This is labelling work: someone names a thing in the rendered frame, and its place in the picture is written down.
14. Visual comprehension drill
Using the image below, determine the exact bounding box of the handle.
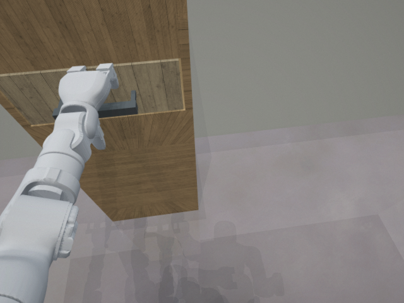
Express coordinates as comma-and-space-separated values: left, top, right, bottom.
52, 90, 138, 120

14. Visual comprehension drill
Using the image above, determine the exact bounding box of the drawer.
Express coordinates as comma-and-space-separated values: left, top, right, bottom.
0, 58, 184, 125

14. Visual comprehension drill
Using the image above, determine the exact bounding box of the cabinet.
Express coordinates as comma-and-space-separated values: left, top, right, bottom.
0, 0, 198, 222

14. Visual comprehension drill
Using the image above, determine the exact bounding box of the left robot hand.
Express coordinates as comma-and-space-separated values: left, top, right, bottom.
59, 63, 119, 150

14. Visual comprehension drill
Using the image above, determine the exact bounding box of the left robot upper arm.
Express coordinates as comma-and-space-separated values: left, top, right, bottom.
0, 194, 79, 303

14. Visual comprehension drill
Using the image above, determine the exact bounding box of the robot left forearm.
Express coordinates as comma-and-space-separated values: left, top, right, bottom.
0, 101, 98, 236

